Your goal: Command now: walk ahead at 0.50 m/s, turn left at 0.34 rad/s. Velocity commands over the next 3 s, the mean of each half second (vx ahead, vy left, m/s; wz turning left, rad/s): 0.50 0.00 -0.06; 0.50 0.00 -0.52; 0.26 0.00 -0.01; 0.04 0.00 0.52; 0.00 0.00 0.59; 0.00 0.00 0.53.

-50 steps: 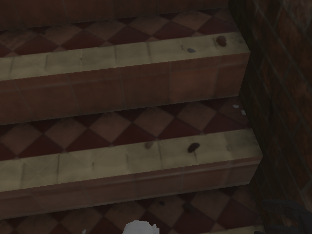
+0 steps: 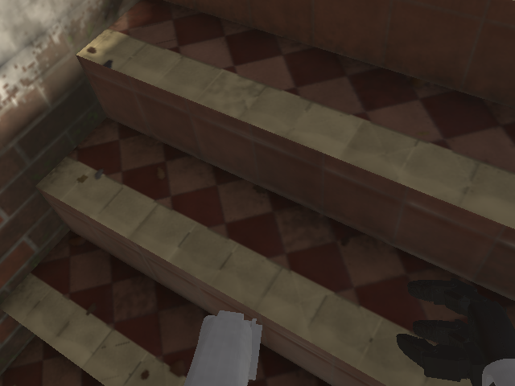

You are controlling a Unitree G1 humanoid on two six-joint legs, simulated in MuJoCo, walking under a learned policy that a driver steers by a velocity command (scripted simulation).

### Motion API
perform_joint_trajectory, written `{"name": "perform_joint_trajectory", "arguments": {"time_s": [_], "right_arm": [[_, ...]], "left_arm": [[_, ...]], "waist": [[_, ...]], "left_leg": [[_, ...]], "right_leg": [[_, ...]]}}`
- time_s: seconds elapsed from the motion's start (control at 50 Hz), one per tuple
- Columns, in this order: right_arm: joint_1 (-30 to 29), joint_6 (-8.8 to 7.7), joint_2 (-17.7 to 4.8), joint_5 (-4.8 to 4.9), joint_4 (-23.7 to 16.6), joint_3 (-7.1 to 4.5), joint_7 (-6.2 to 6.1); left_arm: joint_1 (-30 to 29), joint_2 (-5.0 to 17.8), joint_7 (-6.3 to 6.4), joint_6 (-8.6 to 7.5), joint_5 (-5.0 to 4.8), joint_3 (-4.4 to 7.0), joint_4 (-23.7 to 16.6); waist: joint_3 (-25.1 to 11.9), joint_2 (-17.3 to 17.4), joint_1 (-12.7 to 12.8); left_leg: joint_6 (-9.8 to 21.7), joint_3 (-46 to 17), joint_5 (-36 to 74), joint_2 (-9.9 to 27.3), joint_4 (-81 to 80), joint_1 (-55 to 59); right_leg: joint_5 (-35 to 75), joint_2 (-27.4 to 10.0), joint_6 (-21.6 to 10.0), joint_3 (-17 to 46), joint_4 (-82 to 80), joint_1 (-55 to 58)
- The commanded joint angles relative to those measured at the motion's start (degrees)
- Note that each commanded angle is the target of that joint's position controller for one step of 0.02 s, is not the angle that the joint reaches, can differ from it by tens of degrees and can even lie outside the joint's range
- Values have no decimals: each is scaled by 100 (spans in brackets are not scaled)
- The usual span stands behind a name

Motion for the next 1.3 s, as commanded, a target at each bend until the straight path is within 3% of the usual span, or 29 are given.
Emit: {"name": "perform_joint_trajectory", "arguments": {"time_s": [0.02,0.1,0.14,0.16,0.18,0.2,0.28,0.34,0.36,0.48,0.56,0.64,0.7,0.72,0.74,0.76,0.78,0.8,0.84,0.94,1.02,1.08,1.1,1.14,1.18,1.2,1.22,1.26,1.3], "right_arm": [[-1503,-161,7,15,-992,97,65],[-1241,-213,597,535,-1110,461,479],[2038,-150,-118,614,-201,49,196],[2551,-196,-769,442,-159,-210,83],[2469,-270,-1413,247,97,-422,47],[2233,-202,-1715,270,79,-580,5],[1123,-570,-482,280,1106,-216,145],[1797,-869,428,159,1674,146,51],[2015,-975,195,164,1905,101,14],[2419,-1170,-154,155,2404,155,126],[3607,-1336,-662,342,2741,138,-249],[3363,-1234,-547,586,2366,170,-441],[3104,-1225,-1338,869,1902,33,-410],[3111,-1171,-1500,981,1784,-49,-269],[2985,-1205,-1529,745,1468,-167,-205],[2250,-1244,-912,618,840,-118,84],[1393,-1227,-699,286,439,-121,204],[1190,-1245,-172,31,-23,23,263],[1262,-1239,488,60,-344,344,96],[931,-892,510,147,-481,596,-142],[-382,-913,667,96,-1021,672,-150],[-1597,-756,789,71,-1653,867,-10],[-1065,-732,862,271,-1453,881,-18],[1193,-680,227,530,-646,462,-138],[2500,-655,-664,342,248,95,-69],[3026,-648,-1193,261,699,-102,-212],[2748,-444,-884,372,653,-115,-324],[1859,-541,-309,556,1208,-89,-297],[1809,-787,454,473,1777,80,-237]], "left_arm": [[364,926,89,27,77,256,-134],[-194,620,195,304,-221,103,-47],[-310,1777,-72,79,-528,342,-254],[-467,2029,-292,-197,-823,424,-406],[-438,1381,-501,-185,-838,314,-913],[-764,1233,-646,-163,-599,364,-984],[-1412,-484,-255,154,-65,-21,-1644],[-1448,-796,-48,377,-149,-268,-1725],[-1557,-775,-48,466,-186,-281,-1746],[-2940,-1110,22,690,-314,-505,-2081],[-3850,-1003,-42,911,-239,-555,-2367],[-3536,-951,-144,879,-274,-557,-1947],[-1665,-476,24,983,-287,-433,-1372],[-1459,-304,34,892,-238,-358,-1327],[-1453,36,-60,913,-140,-164,-1408],[-1246,812,22,990,-160,104,-1179],[-1575,946,115,974,-153,253,-1173],[-1853,710,61,836,-56,188,-1164],[-1599,164,15,562,13,87,-484],[-1001,-60,-130,254,-172,-91,-4],[-10,274,-89,109,-35,-5,252],[470,500,86,315,-286,114,282],[78,268,143,373,-339,63,275],[-324,1160,140,76,-420,290,-135],[-958,1424,-235,-252,-595,468,-372],[-967,693,-481,-242,-666,341,-611],[-1122,552,-576,-228,-157,238,-680],[-1719,-278,-468,79,177,50,-1202],[-1798,-800,-278,298,296,-281,-1526]], "waist": [[-20,-1181,98],[-322,-1250,-184],[-2493,-2380,-1416],[-3168,-2415,-2083],[-3560,-206,-1830],[-4444,294,-1676],[-1433,368,-328],[-264,-74,-136],[51,-230,-142],[297,-562,-28],[41,119,-611],[-608,20,-333],[-1896,1346,341],[-2135,1358,385],[-1977,1175,491],[-1714,-836,444],[-1336,-823,451],[-886,-184,1],[40,264,-573],[613,163,-699],[154,-573,-97],[-206,-346,373],[-554,-747,-52],[-2856,-1406,-1110],[-3512,-599,-1708],[-3620,1820,-1640],[-3980,987,-1470],[-1640,-640,-622],[-409,-861,-109]], "left_leg": [[48,411,-905,360,-828,-1803],[417,1804,132,664,-5029,2549],[541,1632,343,-461,-5195,6673],[511,559,270,-288,-6534,7580],[645,-2495,303,1380,-8225,8992],[476,-4147,-359,1964,-9592,8340],[551,-2214,-379,1579,-9605,5604],[601,-1162,1165,1906,-9810,4666],[477,-817,1207,1880,-10095,4708],[-259,1141,729,1338,-10934,5196],[175,1276,2471,1599,-12200,6445],[184,2578,7702,1330,-11416,7406],[837,2206,13277,2164,-9347,7752],[919,2140,12953,2143,-8151,7844],[759,1704,11071,2003,-6746,7024],[202,1554,4485,591,-4462,4419],[-116,299,2265,-148,-1489,2986],[-133,-228,2401,-60,-96,2247],[12,-49,2443,83,411,1584],[-64,418,1311,554,-303,367],[136,679,121,575,707,-1031],[216,1417,-174,575,-2637,1038],[328,1876,-196,297,-4118,3265],[386,1498,853,-109,-4679,6161],[539,574,1619,-70,-7182,7289],[2166,-2784,5168,1972,-8318,8772],[2235,-4287,4612,1915,-9375,7947],[1712,-3272,739,1445,-9146,6401],[1153,-1978,217,941,-9394,4929]], "right_leg": [[3202,-994,-1175,888,-1001,2018],[5783,-550,-1355,103,-2350,113],[11702,-853,-1348,500,302,-43],[10054,-473,-1114,693,1940,-470],[4652,574,-568,976,4664,-2830],[1484,1385,-552,2138,7340,-2548],[2464,823,-967,2498,10009,-4576],[1457,1031,-1055,2653,10651,-5527],[1176,1115,-1011,2729,10453,-5880],[1250,1569,-1416,1981,11274,-7604],[894,1322,-1338,911,9768,-7268],[-230,1278,-1618,159,7289,-5364],[-1633,1964,-1628,76,5761,-2758],[-1847,2244,-1695,383,4514,-2177],[-1977,2161,-1850,1781,3496,-1644],[-2493,875,-2601,5241,1263,-897],[-2451,299,-2827,7578,-578,-1292],[-2279,283,-2540,7384,-506,-1737],[-933,418,-2347,5729,236,-2598],[1363,777,-1826,3589,11,-2415],[1445,513,-2000,3783,-449,-937],[3651,523,-1938,3301,-2029,-1215],[6014,773,-1804,2608,-1878,-1966],[11213,227,-1590,2802,38,-1094],[9842,502,-1261,2626,2567,-585],[3236,2038,-605,2346,6019,-3104],[1239,2304,-585,2873,8428,-3136],[1206,1726,-704,2402,9340,-4859],[1210,1443,-954,2412,9759,-5280]]}}
Next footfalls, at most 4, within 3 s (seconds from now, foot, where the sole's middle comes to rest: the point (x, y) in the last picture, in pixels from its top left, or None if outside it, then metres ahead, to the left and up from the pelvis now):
0.14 left None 0.33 0.19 -0.58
0.72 right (305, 287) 0.49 0.02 -0.38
1.16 left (282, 76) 0.86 0.07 -0.19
1.74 right None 0.84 -0.26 0.01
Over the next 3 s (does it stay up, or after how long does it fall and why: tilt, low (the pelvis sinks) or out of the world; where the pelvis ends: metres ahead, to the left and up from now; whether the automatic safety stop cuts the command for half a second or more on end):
stays up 0.63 -0.25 0.63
